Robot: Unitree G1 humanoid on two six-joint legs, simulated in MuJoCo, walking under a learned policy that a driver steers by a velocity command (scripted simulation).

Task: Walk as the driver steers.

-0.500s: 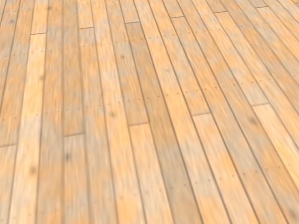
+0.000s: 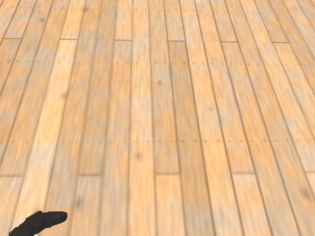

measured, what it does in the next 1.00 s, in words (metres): walks ahead: right foot, then left foot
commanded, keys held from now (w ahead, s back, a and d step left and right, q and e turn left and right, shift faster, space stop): w+q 0.22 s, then w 0.36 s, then w+e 0.22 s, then e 0.20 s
